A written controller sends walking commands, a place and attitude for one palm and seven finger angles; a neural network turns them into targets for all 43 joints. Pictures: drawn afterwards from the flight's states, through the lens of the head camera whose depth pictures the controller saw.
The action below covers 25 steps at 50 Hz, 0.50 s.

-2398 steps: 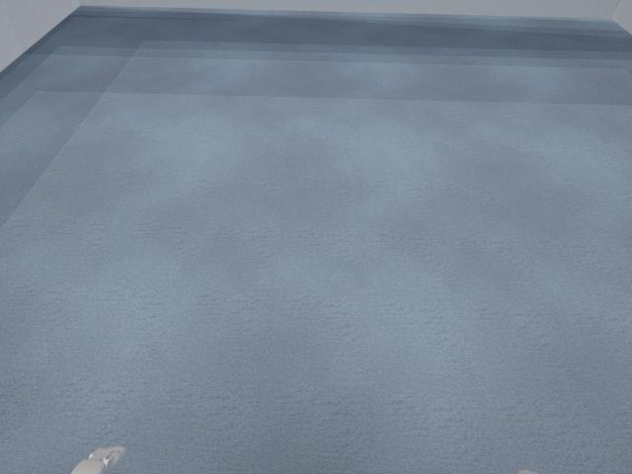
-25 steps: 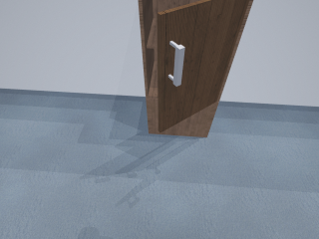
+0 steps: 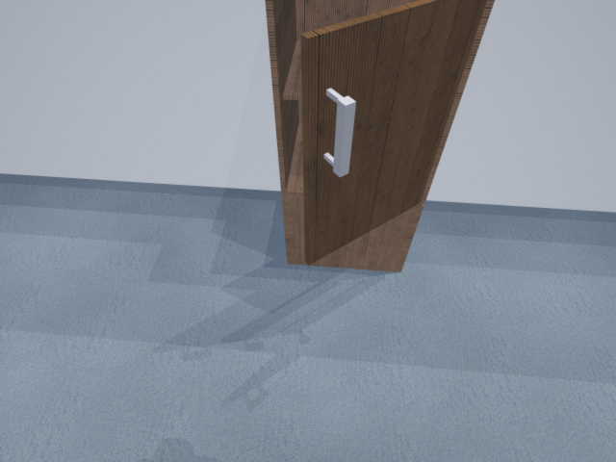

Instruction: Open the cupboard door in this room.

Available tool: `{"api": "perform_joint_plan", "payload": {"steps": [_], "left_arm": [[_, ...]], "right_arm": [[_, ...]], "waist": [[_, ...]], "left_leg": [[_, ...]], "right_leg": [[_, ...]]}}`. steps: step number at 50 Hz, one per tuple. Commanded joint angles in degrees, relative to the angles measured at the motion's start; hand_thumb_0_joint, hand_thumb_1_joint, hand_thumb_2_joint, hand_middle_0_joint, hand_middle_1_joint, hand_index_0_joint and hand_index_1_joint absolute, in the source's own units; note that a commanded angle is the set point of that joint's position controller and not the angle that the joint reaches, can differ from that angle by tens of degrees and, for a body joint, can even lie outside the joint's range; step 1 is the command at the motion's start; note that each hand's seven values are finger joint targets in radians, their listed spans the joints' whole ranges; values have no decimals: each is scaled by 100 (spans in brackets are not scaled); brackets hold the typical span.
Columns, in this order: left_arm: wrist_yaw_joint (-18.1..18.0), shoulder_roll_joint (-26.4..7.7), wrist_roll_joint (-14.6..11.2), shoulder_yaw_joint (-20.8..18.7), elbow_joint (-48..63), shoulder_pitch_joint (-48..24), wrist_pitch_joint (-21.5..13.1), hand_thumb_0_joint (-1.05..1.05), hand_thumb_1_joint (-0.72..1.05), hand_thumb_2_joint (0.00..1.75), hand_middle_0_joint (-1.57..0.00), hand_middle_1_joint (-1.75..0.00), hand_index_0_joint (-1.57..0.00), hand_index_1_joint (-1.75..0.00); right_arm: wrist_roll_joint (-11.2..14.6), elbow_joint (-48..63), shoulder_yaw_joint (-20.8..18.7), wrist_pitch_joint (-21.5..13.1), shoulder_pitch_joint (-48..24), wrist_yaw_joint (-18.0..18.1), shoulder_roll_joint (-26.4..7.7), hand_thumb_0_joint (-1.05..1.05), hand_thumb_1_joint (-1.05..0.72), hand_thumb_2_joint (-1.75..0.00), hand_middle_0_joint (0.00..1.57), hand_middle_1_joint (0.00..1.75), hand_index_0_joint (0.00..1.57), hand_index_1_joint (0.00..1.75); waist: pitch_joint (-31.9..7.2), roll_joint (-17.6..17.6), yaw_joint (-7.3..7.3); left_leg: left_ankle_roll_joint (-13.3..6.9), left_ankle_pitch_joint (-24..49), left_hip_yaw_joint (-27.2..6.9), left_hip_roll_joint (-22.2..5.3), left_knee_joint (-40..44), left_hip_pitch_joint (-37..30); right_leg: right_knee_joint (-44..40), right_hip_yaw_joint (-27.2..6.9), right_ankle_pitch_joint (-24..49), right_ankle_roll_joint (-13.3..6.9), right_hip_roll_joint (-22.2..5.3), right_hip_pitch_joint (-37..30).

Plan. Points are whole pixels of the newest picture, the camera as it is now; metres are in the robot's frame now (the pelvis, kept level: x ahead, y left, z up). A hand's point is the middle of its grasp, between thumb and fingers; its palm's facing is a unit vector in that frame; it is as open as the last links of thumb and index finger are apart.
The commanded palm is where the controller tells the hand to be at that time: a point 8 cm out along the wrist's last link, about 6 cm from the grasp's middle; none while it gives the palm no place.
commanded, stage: walk to a spot facing it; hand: left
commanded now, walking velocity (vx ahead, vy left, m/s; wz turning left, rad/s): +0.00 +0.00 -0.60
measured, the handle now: (336, 133) +0.64 -0.01 +0.06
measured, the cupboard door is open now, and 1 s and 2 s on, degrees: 39 39 39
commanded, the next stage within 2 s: none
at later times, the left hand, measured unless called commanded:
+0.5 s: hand out of the picture +0.08 +0.17 -0.18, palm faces -0.16 -0.95 -0.27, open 7.4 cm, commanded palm none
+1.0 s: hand (203, 441) +0.18 +0.18 -0.18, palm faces -0.40 -0.89 -0.23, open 7.4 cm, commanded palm none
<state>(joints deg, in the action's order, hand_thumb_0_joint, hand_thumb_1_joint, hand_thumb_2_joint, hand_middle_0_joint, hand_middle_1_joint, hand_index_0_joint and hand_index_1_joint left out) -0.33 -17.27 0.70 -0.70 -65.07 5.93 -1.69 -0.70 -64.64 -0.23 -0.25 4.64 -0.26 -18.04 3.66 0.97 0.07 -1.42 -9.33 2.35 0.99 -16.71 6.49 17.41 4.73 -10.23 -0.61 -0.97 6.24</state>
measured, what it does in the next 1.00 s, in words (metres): steps on the spot, turning right: left foot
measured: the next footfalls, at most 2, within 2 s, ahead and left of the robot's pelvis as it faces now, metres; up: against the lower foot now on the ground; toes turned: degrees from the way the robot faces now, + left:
left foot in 0.84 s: +0.09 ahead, +0.12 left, +0.00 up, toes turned -26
right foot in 1.16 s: -0.04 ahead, -0.13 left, +0.00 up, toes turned -39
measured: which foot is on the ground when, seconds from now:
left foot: down 0.00-0.44, up 0.46-0.82, down 0.84-1.00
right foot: down 0.00-0.84, up 0.86-1.00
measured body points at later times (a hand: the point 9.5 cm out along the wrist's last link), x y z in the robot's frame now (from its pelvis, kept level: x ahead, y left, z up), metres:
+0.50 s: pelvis -0.01 -0.02 -0.03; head +0.04 -0.06 +0.42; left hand +0.09 +0.21 -0.16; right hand -0.02 -0.28 -0.19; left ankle -0.01 +0.11 -0.71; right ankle -0.03 -0.12 -0.75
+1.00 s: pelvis +0.00 +0.02 -0.01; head +0.06 +0.02 +0.43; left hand +0.20 +0.23 -0.16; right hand -0.03 -0.25 -0.14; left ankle +0.05 +0.14 -0.75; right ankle -0.06 -0.10 -0.68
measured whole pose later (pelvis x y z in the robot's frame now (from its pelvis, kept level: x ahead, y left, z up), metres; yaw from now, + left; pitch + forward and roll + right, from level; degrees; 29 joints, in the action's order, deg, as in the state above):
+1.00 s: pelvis +0.00 +0.02 -0.01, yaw -29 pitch +0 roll -2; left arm 1.6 -16.0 1.1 -6.2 -52.0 8.3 3.6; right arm -1.9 -51.2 -1.4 0.5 8.9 1.9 -11.4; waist 6.8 -1.2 -2.4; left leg 1.0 -16.4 2.0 -4.6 -29.5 13.3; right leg 59.3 -0.2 -27.2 3.4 0.8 29.4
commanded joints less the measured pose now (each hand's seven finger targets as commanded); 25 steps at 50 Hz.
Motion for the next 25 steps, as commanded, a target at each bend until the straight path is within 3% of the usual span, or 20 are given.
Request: {"api": "perform_joint_plan", "payload": {"steps": [1, 3, 4, 8, 11, 13, 14, 15, 16, 17, 19, 20, 21, 22, 23, 24, 25], "left_arm": [[-71, -1127, 6, -208, 329, -78, -58, 0, 90, 90, -20, -30, -20, -30], [-99, -641, 2, -159, 304, 150, 66, 0, 90, 90, -20, -30, -20, -30], [-105, -590, 2, -168, 327, 229, 119, 0, 90, 90, -20, -30, -20, -30], [-71, -670, 30, -292, 605, 363, 273, 0, 90, 90, -20, -30, -20, -30], [-23, -575, 49, -345, 874, 367, 344, 0, 90, 90, -20, -30, -20, -30], [13, -451, 56, -366, 1029, 396, 385, 0, 90, 90, -20, -30, -20, -30], [37, -369, 58, -371, 1114, 372, 420, 0, 90, 90, -20, -30, -20, -30], [55, -280, 57, -391, 1191, 348, 461, 0, 90, 90, -20, -30, -20, -30], [67, -229, 53, -416, 1274, 292, 483, 0, 90, 90, -20, -30, -20, -30], [79, -151, 54, -428, 1294, 360, 470, 0, 90, 90, -20, -30, -20, -30], [109, -66, 58, -464, 1215, 817, 426, 0, 90, 90, -20, -30, -20, -30], [100, -200, 72, -516, 1126, 1200, 377, 0, 90, 90, -20, -30, -20, -30], [8, -781, 151, -635, 1109, 1388, 297, 0, 90, 90, -20, -30, -20, -30], [-40, -1070, 69, -677, 1113, 1469, 287, 0, 90, 90, -20, -30, -20, -30], [-93, -998, 68, -697, 1145, 1436, 302, 0, 90, 90, -20, -30, -20, -30], [-134, -793, 76, -673, 1211, 1121, 293, 0, 90, 90, -20, -30, -20, -30], [-148, -639, 59, -636, 1285, 950, 272, 0, 90, 90, -20, -30, -20, -30]], "right_arm": [[-27, 273, -207, -98, -13, 115, -1007, 0, -90, -90, 20, 30, 20, 30], [-37, 247, -129, -15, 298, 141, -460, 0, -90, -90, 20, 30, 20, 30], [-32, 256, -134, 27, 405, 158, -384, 0, -90, -90, 20, 30, 20, 30], [-33, 559, -280, 116, 519, 228, -489, 0, -90, -90, 20, 30, 20, 30], [-51, 780, -376, 135, 564, 264, -558, 0, -90, -90, 20, 30, 20, 30], [-70, 866, -435, 125, 624, 280, -645, 0, -90, -90, 20, 30, 20, 30], [-82, 903, -464, 105, 649, 281, -688, 0, -90, -90, 20, 30, 20, 30], [-104, 939, -478, 82, 649, 286, -700, 0, -90, -90, 20, 30, 20, 30], [-117, 977, -477, 66, 664, 294, -673, 0, -90, -90, 20, 30, 20, 30], [-122, 1030, -476, 45, 571, 301, -628, 0, -90, -90, 20, 30, 20, 30], [-124, 1096, -494, 56, 385, 297, -616, 0, -90, -90, 20, 30, 20, 30], [-77, 1158, -511, 85, 254, 291, -598, 0, -90, -90, 20, 30, 20, 30], [18, 1309, -495, 117, 292, 267, -193, 0, -90, -90, 20, 30, 20, 30], [26, 1448, -454, 179, 172, 223, -139, 0, -90, -90, 20, 30, 20, 30], [17, 1422, -467, 217, 27, 221, -12, 0, -90, -90, 20, 30, 20, 30], [13, 1403, -471, 215, 9, 229, -14, 0, -90, -90, 20, 30, 20, 30], [13, 1375, -465, 210, 39, 220, -6, 0, -90, -90, 20, 30, 20, 30]], "waist": [[-637, -49, 54], [-676, -141, 80], [-643, -143, 73], [-500, -184, 71], [-419, 42, 78], [-416, 441, 57], [-354, 716, 33], [-313, 983, 31], [-282, 973, 52], [-323, 717, -64], [-423, 494, -270], [-467, 3, -452], [-481, -1766, -432], [-321, -1907, -556], [-230, -1229, -507], [-224, -1206, -322], [-299, -1009, -231]], "left_leg": [[22, 1161, -598, -875, 37, -331], [100, 1174, -380, -899, -213, -298], [127, 1103, -269, -904, -328, -248], [84, 792, -54, -999, -696, -83], [-63, 629, -187, -1267, -667, -86], [-335, 514, -525, -1697, -422, -39], [-578, 732, -741, -2046, -232, 9], [-828, 1052, -857, -2336, -89, -9], [-953, 1256, -857, -2484, -119, 109], [-917, 1553, -698, -2467, -330, 143], [-525, 1691, -83, -2098, -1010, 421], [-188, 1101, 245, -1676, -1820, 774], [307, -957, 846, -717, -3133, 1865], [429, -2717, 385, -276, -4329, 2329], [397, -2593, -223, -367, -4903, 2588], [415, -2199, -419, -464, -5153, 2854], [463, -1861, -461, -514, -5220, 2836]], "right_leg": [[-143, -808, 1332, -203, -748, -72], [98, -879, 1635, -156, -750, 21], [207, -944, 1725, -154, -740, 76], [667, -1141, 1773, -226, -626, 472], [1170, -1118, 1399, -190, -377, 959], [1885, -921, 576, -106, -107, 1270], [2510, -730, -597, -47, 42, 1461], [3153, -570, -1672, 9, 84, 1698], [3453, -620, -2026, 11, -29, 1714], [3307, -641, -1993, -13, -113, 1575], [2239, -375, -1233, -13, -84, 829], [1240, -606, 84, -86, -151, 315], [229, -2612, 1600, -532, -1397, -219], [-113, -3378, 2413, -1141, -2115, 9], [-14, -3469, 1760, -1368, -1916, 150], [176, -3299, 1743, -1325, -1629, 40], [254, -3006, 1822, -1261, -1456, 14]]}}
